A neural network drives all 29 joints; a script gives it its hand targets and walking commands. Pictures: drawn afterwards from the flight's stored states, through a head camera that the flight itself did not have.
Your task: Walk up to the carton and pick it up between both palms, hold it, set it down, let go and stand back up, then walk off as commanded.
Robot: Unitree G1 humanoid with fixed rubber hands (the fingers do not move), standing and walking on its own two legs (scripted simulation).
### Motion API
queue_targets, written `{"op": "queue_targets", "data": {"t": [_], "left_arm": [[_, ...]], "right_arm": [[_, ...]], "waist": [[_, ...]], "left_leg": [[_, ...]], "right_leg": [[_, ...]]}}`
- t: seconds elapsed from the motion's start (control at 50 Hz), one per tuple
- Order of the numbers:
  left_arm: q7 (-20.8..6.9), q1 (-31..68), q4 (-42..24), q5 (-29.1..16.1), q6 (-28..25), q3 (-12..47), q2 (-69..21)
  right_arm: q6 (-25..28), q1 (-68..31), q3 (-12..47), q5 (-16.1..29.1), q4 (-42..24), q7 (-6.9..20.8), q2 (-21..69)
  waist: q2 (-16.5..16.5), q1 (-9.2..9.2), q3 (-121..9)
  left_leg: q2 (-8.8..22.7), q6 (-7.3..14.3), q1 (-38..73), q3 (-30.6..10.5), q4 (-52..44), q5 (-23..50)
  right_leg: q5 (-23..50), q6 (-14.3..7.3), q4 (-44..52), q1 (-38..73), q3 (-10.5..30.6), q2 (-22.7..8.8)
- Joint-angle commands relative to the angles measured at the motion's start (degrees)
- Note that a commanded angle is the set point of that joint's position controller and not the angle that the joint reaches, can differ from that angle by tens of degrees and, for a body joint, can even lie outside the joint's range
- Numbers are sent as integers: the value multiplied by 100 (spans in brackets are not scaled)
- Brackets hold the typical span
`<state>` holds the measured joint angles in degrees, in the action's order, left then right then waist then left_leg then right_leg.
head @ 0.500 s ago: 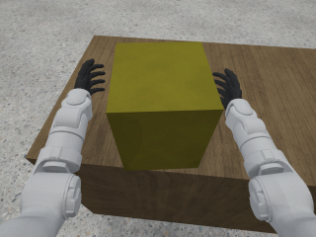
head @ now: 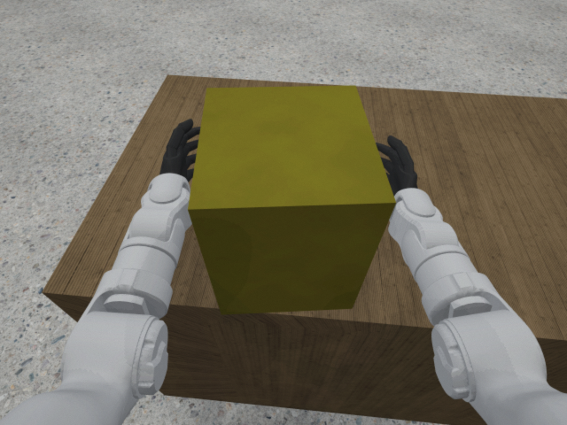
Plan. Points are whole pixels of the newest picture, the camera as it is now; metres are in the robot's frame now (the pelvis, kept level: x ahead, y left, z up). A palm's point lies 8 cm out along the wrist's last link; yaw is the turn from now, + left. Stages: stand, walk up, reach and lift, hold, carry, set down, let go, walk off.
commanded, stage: reach and lift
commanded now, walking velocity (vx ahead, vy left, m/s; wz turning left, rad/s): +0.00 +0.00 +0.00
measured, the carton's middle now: (284, 206) +0.40 +0.03 +0.10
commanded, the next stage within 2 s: none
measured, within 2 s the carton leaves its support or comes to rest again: leaves its support in 1.54 s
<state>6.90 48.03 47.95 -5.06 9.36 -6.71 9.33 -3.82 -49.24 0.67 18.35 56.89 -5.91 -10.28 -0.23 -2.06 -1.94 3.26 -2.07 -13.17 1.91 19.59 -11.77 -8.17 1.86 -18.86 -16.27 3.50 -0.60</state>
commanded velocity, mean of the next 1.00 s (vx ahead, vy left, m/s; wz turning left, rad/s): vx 0.00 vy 0.00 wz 0.00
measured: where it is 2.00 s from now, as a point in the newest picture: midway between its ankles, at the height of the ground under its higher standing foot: outside the picture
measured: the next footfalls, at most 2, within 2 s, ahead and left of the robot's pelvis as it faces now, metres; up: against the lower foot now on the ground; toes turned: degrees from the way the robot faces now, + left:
none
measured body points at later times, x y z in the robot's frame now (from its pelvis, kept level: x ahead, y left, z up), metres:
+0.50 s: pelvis +0.00 +0.00 +0.00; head +0.02 +0.01 +0.45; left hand +0.43 +0.18 +0.12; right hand +0.44 -0.12 +0.11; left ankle -0.03 +0.14 -0.75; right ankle +0.01 -0.14 -0.75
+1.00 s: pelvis +0.00 +0.00 +0.00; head +0.03 +0.01 +0.45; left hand +0.43 +0.17 +0.12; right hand +0.44 -0.12 +0.11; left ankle -0.03 +0.14 -0.75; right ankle +0.01 -0.14 -0.75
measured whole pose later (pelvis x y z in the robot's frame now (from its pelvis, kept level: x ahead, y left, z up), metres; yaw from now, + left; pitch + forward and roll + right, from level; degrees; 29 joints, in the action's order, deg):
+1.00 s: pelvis +0.00 +0.00 +0.00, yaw +0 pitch +5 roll +0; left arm 11.7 48.4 47.9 -3.3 10.4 -6.7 6.4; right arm -4.7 -49.7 -2.1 14.9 55.5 -11.1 -5.8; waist -0.2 -1.9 -2.4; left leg 3.4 -2.2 -13.7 1.8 20.6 -12.2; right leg -8.0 1.9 -18.9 -16.3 3.5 -0.4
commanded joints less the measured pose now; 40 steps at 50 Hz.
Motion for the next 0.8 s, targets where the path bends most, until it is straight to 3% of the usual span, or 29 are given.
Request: {"op": "queue_targets", "data": {"t": [0.0,0.08,0.12,0.16,0.18,0.2,0.22,0.24,0.34,0.36,0.38,0.4,0.46,0.48,0.5,0.56,0.58,0.62,0.66,0.68,0.7,0.72,0.76,0.78], "left_arm": [[104,2656,-875,326,-129,-33,-129],[198,2625,-1420,266,-49,27,-422],[241,2692,-1226,253,36,46,-433],[276,2718,-1523,198,21,39,-473],[289,2719,-1507,213,32,125,-513],[298,2750,-1469,215,83,146,-554],[282,2750,-1278,282,69,98,-557],[290,2839,-1508,231,62,83,-535],[314,3152,-1093,196,-20,200,-705],[365,3244,-1484,181,-11,202,-690],[372,3068,-1008,204,16,196,-718],[383,3113,-992,257,24,155,-694],[398,3282,-1168,168,-10,243,-697],[415,3249,-906,165,10,261,-757],[422,3278,-1099,171,-32,286,-819],[439,3246,-921,210,-39,264,-873],[435,3208,-1198,162,-67,261,-893],[411,3206,-862,166,-104,282,-1008],[409,3191,-978,159,-109,281,-991],[401,3187,-950,190,-131,269,-998],[400,3312,-820,170,-193,280,-1068],[410,3251,-1039,174,-193,217,-1051],[384,3291,-779,190,-197,195,-1079],[385,3169,-889,254,-188,157,-1065]], "right_arm": [[301,-2841,-346,-854,-1176,-306,-552],[388,-3001,-320,-813,-1630,-411,-491],[358,-3037,-362,-772,-1420,-450,-473],[347,-3007,-280,-731,-1616,-476,-393],[319,-2942,-314,-751,-1485,-466,-404],[295,-3039,-283,-689,-1314,-470,-379],[242,-2993,-286,-725,-1168,-474,-320],[241,-3062,-296,-745,-1345,-509,-277],[123,-3271,-348,-728,-941,-471,-55],[154,-3388,-384,-739,-1295,-476,-196],[126,-3313,-355,-788,-1066,-478,-89],[111,-3330,-358,-780,-1006,-507,-64],[124,-3437,-504,-874,-1249,-570,-130],[81,-3374,-524,-897,-977,-571,-1],[123,-3459,-451,-901,-1259,-559,16],[84,-3392,-463,-911,-973,-548,102],[113,-3376,-447,-904,-1214,-535,120],[126,-3466,-400,-901,-1080,-518,216],[120,-3467,-396,-900,-1199,-541,224],[119,-3302,-487,-980,-1042,-560,255],[116,-3559,-549,-979,-1024,-540,303],[138,-3497,-482,-939,-1313,-538,351],[81,-3439,-488,-986,-968,-516,390],[108,-3453,-485,-982,-1163,-512,337]], "waist": [[77,82,-3228],[143,90,-3620],[152,158,-3401],[236,83,-3537],[262,186,-3445],[315,116,-3254],[231,139,-3079],[174,170,-3205],[272,174,-2856],[354,131,-3216],[255,119,-2846],[200,103,-2854],[282,209,-3131],[241,276,-2828],[288,205,-3038],[280,233,-2909],[217,199,-3092],[253,194,-3020],[212,183,-3006],[195,278,-3028],[162,269,-2904],[158,142,-3123],[148,249,-2885],[141,160,-2993]], "left_leg": [[-352,-233,874,157,522,2498],[-335,-341,1204,160,678,2963],[-316,-355,1202,139,718,2997],[-306,-378,1308,180,722,3156],[-299,-394,1374,149,731,3065],[-281,-407,1310,132,720,3042],[-282,-386,1260,144,684,2836],[-298,-367,1238,145,691,2873],[-272,-309,959,132,514,2211],[-266,-343,1041,128,527,2283],[-274,-332,904,131,541,2144],[-255,-307,860,153,507,2018],[-279,-349,874,130,528,2036],[-266,-343,818,126,528,1905],[-270,-336,879,140,532,1984],[-235,-342,850,123,503,1989],[-235,-339,971,118,536,2206],[-245,-342,921,117,574,2211],[-253,-361,937,142,577,2236],[-249,-327,950,108,576,2190],[-242,-317,821,97,563,2057],[-256,-308,954,134,549,2191],[-251,-286,802,109,524,2084],[-244,-299,860,131,501,2130]], "right_leg": [[1945,-96,28,831,-554,554],[2175,-105,-9,866,-611,619],[2101,-101,-11,735,-652,666],[2211,-118,-18,810,-610,656],[2094,-126,20,700,-624,669],[1953,-136,24,665,-623,670],[1827,-147,47,654,-612,643],[1927,-132,24,786,-624,637],[1340,-195,73,576,-576,562],[1452,-190,44,634,-589,584],[1309,-174,70,587,-580,574],[1262,-161,67,617,-563,552],[1358,-173,14,641,-581,552],[1211,-191,44,527,-588,550],[1268,-211,34,627,-577,555],[1276,-219,13,518,-617,557],[1414,-210,4,635,-599,564],[1406,-240,11,608,-599,557],[1405,-221,16,652,-586,563],[1417,-205,24,634,-600,563],[1258,-232,3,538,-627,547],[1393,-207,-7,667,-574,540],[1326,-220,10,623,-580,530],[1355,-216,38,703,-557,535]]}}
